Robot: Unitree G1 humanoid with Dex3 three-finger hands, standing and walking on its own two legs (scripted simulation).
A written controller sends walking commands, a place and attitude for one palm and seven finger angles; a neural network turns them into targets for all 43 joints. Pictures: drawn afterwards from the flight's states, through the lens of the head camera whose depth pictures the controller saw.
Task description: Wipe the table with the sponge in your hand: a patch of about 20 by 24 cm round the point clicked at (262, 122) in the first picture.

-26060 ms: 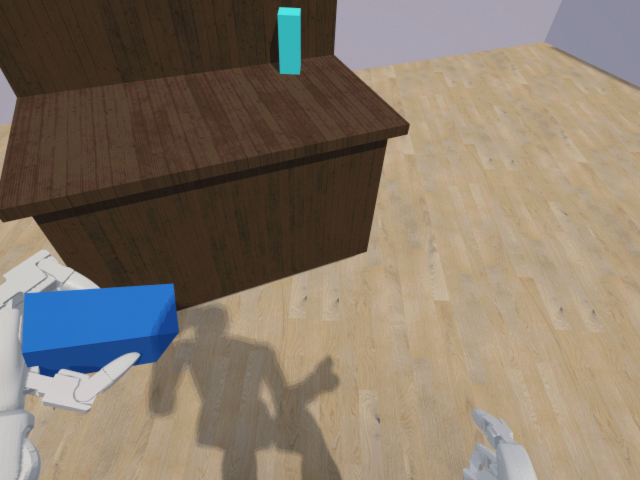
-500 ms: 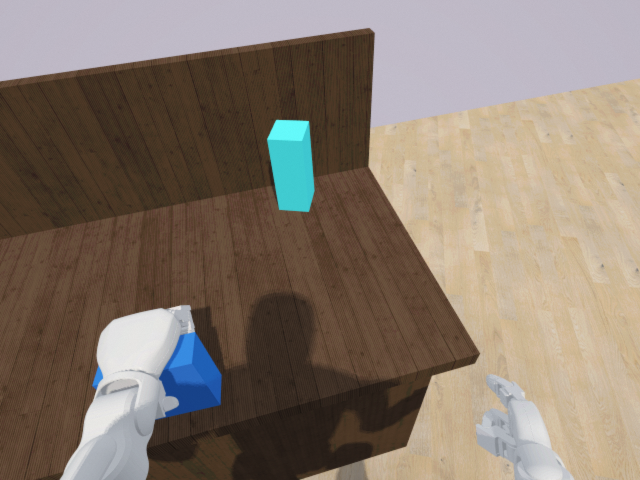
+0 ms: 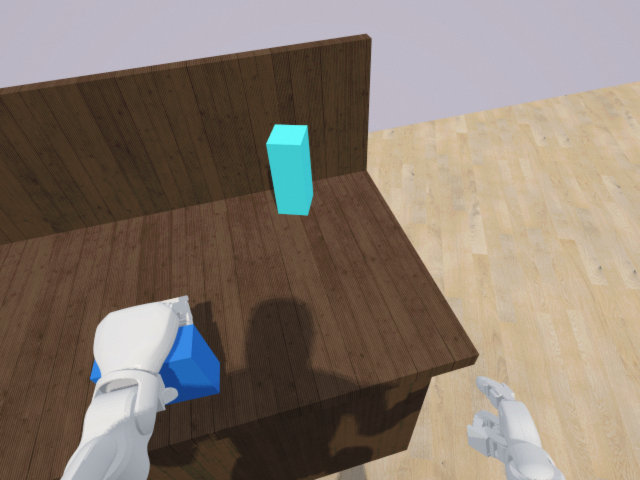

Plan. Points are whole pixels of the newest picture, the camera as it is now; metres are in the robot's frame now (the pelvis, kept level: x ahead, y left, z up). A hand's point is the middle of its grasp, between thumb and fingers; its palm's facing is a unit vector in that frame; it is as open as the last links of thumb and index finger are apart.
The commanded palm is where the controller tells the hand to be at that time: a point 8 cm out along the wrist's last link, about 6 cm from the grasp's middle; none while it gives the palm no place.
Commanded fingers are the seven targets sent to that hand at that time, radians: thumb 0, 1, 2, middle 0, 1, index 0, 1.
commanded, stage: move the sponge above the wiping area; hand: left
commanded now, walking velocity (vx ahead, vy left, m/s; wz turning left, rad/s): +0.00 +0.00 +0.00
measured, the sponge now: (167, 375) +0.22 +0.26 -0.01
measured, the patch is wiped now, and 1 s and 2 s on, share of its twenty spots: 0.00 0.00 0.05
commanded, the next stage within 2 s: lower the sponge onto the table in 0.56 s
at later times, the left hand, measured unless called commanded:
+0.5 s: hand (136, 345) +0.23 +0.28 +0.06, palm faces +0.08 -0.06 -0.99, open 9.2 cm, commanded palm +0.19 +0.27 +0.10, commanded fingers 0.00 0.10 1.30 -1.20 -1.60 -1.20 -1.60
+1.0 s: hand (129, 345) +0.23 +0.30 +0.05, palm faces +0.05 -0.10 -0.99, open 9.2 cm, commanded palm +0.20 +0.27 +0.10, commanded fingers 0.00 0.10 1.30 -1.20 -1.60 -1.20 -1.60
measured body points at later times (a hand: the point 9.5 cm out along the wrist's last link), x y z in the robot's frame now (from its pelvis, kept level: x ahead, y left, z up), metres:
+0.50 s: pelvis -0.01 +0.00 +0.00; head -0.02 -0.03 +0.45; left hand +0.22 +0.28 +0.11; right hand +0.24 -0.20 -0.09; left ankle -0.01 +0.11 -0.74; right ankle -0.01 -0.09 -0.74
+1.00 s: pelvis -0.01 +0.00 +0.00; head -0.02 -0.03 +0.45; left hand +0.22 +0.30 +0.11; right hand +0.24 -0.20 -0.09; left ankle -0.01 +0.11 -0.74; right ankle -0.01 -0.09 -0.74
